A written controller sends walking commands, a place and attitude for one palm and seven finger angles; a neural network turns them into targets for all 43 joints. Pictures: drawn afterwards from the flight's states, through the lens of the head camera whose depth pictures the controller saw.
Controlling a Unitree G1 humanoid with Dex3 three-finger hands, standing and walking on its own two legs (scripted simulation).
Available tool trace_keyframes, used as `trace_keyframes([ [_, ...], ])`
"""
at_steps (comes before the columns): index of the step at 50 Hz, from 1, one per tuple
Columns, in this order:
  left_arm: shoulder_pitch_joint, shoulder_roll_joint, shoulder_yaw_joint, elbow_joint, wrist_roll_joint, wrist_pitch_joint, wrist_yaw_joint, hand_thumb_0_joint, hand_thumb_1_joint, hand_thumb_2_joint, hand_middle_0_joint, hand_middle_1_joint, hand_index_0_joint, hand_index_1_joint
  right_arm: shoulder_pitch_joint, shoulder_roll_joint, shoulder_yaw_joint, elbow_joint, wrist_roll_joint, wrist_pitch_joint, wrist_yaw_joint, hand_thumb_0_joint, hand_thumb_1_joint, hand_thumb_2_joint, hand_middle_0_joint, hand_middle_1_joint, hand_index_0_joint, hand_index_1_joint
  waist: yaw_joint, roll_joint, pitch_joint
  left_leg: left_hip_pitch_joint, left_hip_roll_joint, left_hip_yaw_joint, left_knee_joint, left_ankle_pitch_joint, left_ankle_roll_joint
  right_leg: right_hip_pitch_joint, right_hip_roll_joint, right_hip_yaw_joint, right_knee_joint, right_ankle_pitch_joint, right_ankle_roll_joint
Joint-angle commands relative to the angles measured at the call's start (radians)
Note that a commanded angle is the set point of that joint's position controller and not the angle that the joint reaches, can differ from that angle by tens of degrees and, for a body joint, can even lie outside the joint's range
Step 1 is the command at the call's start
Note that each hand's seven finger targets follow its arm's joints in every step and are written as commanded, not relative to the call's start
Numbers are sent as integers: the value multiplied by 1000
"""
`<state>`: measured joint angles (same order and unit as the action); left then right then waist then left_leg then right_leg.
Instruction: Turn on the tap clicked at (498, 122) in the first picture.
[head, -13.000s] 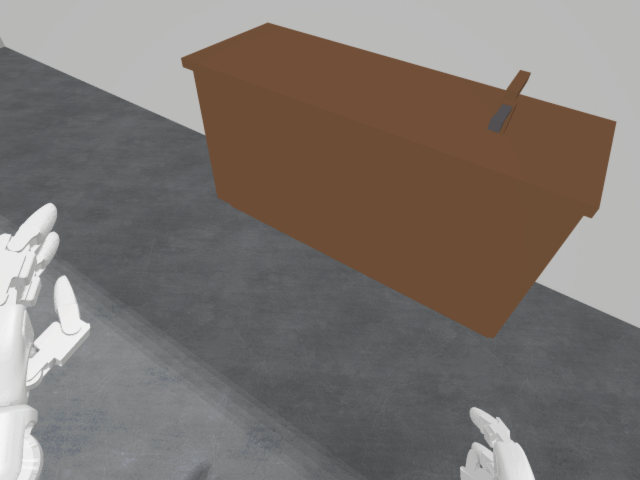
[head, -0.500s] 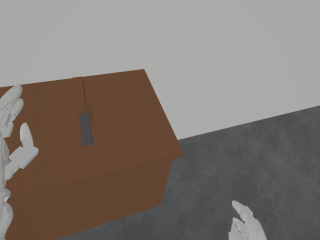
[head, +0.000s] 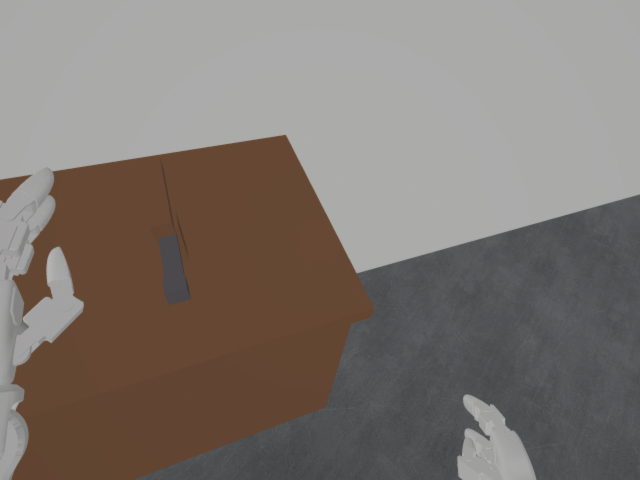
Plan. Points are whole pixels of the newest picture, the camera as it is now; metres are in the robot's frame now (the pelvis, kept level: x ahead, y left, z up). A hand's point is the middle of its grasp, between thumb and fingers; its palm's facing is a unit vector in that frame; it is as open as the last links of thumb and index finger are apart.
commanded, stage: look again from close up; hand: left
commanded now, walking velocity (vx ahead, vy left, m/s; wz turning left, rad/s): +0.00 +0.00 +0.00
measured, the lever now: (176, 289) +0.33 +0.22 +0.02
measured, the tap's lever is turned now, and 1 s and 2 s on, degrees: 0 0 0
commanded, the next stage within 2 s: shuffle to correct the standing spot in 0.40 s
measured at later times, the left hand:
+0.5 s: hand (109, 319) +0.21 +0.22 +0.16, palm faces +0.39 -0.86 -0.33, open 7.4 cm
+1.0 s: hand (155, 322) +0.22 +0.18 +0.16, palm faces +0.35 -0.87 -0.34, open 7.4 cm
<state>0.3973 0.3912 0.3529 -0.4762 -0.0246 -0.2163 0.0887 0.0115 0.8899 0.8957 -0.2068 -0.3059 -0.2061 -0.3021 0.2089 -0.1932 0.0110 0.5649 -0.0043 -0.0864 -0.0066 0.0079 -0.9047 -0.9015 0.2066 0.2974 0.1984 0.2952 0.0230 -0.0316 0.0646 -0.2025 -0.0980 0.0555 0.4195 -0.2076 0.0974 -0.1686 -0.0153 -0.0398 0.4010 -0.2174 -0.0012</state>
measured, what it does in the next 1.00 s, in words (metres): shifts its weight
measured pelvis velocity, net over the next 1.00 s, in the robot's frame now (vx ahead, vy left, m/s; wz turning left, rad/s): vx -0.01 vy -0.07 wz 0.00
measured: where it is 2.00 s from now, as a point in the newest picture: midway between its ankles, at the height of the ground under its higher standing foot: outside the picture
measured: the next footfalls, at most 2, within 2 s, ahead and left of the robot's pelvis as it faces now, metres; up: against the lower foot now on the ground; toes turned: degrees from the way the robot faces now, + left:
none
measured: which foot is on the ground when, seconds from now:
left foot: down 0.00-1.00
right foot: down 0.00-1.00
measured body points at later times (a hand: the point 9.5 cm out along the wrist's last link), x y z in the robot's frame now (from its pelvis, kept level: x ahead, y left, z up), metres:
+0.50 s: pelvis +0.00 -0.03 +0.00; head +0.00 -0.01 +0.45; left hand +0.19 +0.26 +0.18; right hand +0.17 -0.26 -0.07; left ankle +0.01 +0.02 -0.74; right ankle +0.00 -0.14 -0.74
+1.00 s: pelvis -0.01 -0.07 +0.00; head +0.01 -0.05 +0.45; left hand +0.19 +0.22 +0.18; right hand +0.17 -0.29 -0.07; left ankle +0.01 +0.02 -0.74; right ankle +0.00 -0.14 -0.74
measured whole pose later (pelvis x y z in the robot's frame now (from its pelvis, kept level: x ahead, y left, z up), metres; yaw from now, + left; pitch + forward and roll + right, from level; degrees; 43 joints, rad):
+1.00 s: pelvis -0.01 -0.07 +0.00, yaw +0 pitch -1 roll -1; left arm 0.41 0.37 0.34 -0.46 -0.07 -0.16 0.08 0.01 0.89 0.90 -0.21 -0.31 -0.21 -0.30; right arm 0.21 -0.18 0.01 0.56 0.01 -0.06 -0.03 0.01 -0.90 -0.90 0.21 0.30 0.20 0.30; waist 0.01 -0.03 0.03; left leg -0.23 -0.01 0.03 0.45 -0.22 0.03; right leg -0.17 0.07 -0.07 0.38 -0.20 -0.07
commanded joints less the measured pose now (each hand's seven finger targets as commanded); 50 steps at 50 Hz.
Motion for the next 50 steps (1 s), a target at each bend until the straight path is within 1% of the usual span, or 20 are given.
trace_keyframes([
  [1, -58, 137, 93, -209, -8, -55, 21, 0, 900, 900, -200, -300, -200, -300, -82, -144, -57, -150, 7, -50, -19, 0, -900, -900, 200, 300, 200, 300, 1, 117, -197, 91, 216, -186, -70, 380, -190, 45, -21, 26, -4, 107, -42],
  [5, -76, 146, 98, -188, -6, -49, 28, 0, 900, 900, -200, -300, -200, -300, -93, -141, -54, -145, 10, -45, -28, 0, -900, -900, 200, 300, 200, 300, 3, 117, -164, 29, 212, -190, -102, 205, -163, 62, -26, 43, -19, 88, -37],
  [6, -85, 127, 82, -180, -8, -49, 28, 0, 900, 900, -200, -300, -200, -300, -91, -141, -53, -148, 10, -45, -29, 0, -900, -900, 200, 300, 200, 300, 1, 98, -156, 7, 208, -197, -111, 154, -156, 71, -28, 47, -25, 83, -38],
  [11, -104, 125, 75, -181, -3, -49, 34, 0, 900, 900, -200, -300, -200, -300, -97, -139, -51, -148, 9, -47, -36, 0, -900, -900, 200, 300, 200, 300, 0, 108, -149, -29, 196, -195, -118, 39, -123, 85, -40, 71, -45, 77, -40],
  [13, -104, 117, 64, -177, -4, -48, 34, 0, 900, 900, -200, -300, -200, -300, -96, -139, -51, -149, 10, -51, -36, 0, -900, -900, 200, 300, 200, 300, 0, 100, -145, -25, 189, -192, -108, 32, -114, 76, -46, 82, -55, 79, -43],
  [15, -96, 141, 86, -175, -3, -46, 37, 0, 900, 900, -200, -300, -200, -300, -101, -136, -48, -143, 10, -52, -39, 0, -900, -900, 200, 300, 200, 300, 2, 102, -151, -26, 186, -187, -99, 23, -105, 75, -51, 88, -67, 77, -42],
  [16, -98, 117, 68, -170, -7, -44, 35, 0, 900, 900, -200, -300, -200, -300, -98, -134, -48, -147, 9, -52, -40, 0, -900, -900, 200, 300, 200, 300, -2, 78, -144, -23, 183, -186, -95, 21, -101, 64, -54, 95, -74, 76, -44],
  [19, -98, 123, 73, -157, -10, -41, 36, 0, 900, 900, -200, -300, -200, -300, -97, -136, -48, -146, 11, -53, -42, 0, -900, -900, 200, 300, 200, 300, -2, 67, -140, -15, 177, -180, -76, 13, -82, 43, -63, 119, -95, 67, -47],
  [20, -99, 131, 79, -164, -9, -39, 36, 0, 900, 900, -200, -300, -200, -300, -99, -139, -49, -141, 11, -53, -42, 0, -900, -900, 200, 300, 200, 300, -3, 89, -141, -12, 174, -179, -70, 33, -84, 39, -63, 119, -95, 77, -49],
  [21, -102, 118, 69, -165, -13, -39, 35, 0, 900, 900, -200, -300, -200, -300, -98, -136, -46, -145, 10, -54, -42, 0, -900, -900, 200, 300, 200, 300, -5, 75, -146, -8, 174, -182, -73, 45, -84, 43, -64, 115, -90, 85, -48],
  [25, -83, 134, 85, -171, -17, -35, 35, 0, 900, 900, -200, -300, -200, -300, -102, -138, -46, -142, 13, -56, -45, 0, -900, -900, 200, 300, 200, 300, -1, 79, -170, 6, 175, -176, -60, 124, -84, 67, -64, 107, -77, 146, -43],
  [27, -74, 127, 81, -161, -23, -34, 33, 0, 900, 900, -200, -300, -200, -300, -99, -134, -44, -142, 12, -53, -47, 0, -900, -900, 200, 300, 200, 300, -2, 63, -166, 17, 186, -185, -79, 138, -92, 61, -50, 96, -71, 141, -40],
  [30, -95, 140, 88, -179, -23, -35, 30, 0, 900, 900, -200, -300, -200, -300, -107, -133, -44, -140, 11, -47, -47, 0, -900, -900, 200, 300, 200, 300, -3, 107, -159, 21, 208, -196, -107, 138, -101, 55, -30, 78, -57, 122, -33],
  [32, -101, 127, 73, -173, -26, -32, 27, 0, 900, 900, -200, -300, -200, -300, -104, -132, -48, -146, 11, -43, -46, 0, -900, -900, 200, 300, 200, 300, -5, 107, -146, 15, 226, -204, -123, 113, -100, 47, -22, 74, -53, 97, -29],
  [34, -101, 130, 79, -180, -26, -31, 27, 0, 900, 900, -200, -300, -200, -300, -97, -133, -52, -147, 11, -39, -43, 0, -900, -900, 200, 300, 200, 300, -5, 109, -161, 23, 233, -199, -111, 133, -97, 55, -20, 72, -52, 108, -28],
  [35, -103, 137, 83, -196, -27, -31, 24, 0, 900, 900, -200, -300, -200, -300, -102, -132, -52, -147, 12, -39, -41, 0, -900, -900, 200, 300, 200, 300, -5, 134, -161, 32, 232, -195, -106, 159, -102, 46, -18, 67, -48, 115, -30],
  [40, -68, 148, 102, -200, -38, -23, 17, 0, 900, 900, -200, -300, -200, -300, -96, -130, -58, -154, 14, -32, -34, 0, -900, -900, 200, 300, 200, 300, -5, 119, -181, 44, 244, -188, -70, 228, -104, 49, -18, 62, -53, 142, -33],
  [41, -65, 127, 83, -190, -42, -20, 14, 0, 900, 900, -200, -300, -200, -300, -95, -133, -57, -156, 13, -29, -33, 0, -900, -900, 200, 300, 200, 300, -9, 116, -169, 27, 245, -187, -71, 207, -99, 45, -16, 62, -55, 133, -33],
  [46, -70, 137, 95, -200, -48, -13, 9, 0, 900, 900, -200, -300, -200, -300, -92, -131, -57, -159, 12, -26, -35, 0, -900, -900, 200, 300, 200, 300, -11, 94, -168, 0, 240, -184, -64, 100, -78, 33, -23, 78, -64, 105, -35],
  [50, -70, 142, 95, -216, -52, -6, 9, 0, 900, 900, -200, -300, -200, -300, -93, -128, -60, -162, 16, -31, -38, 0, -900, -900, 200, 300, 200, 300, -14, 114, -157, -7, 223, -171, -48, 54, -69, 19, -36, 89, -74, 92, -39],
])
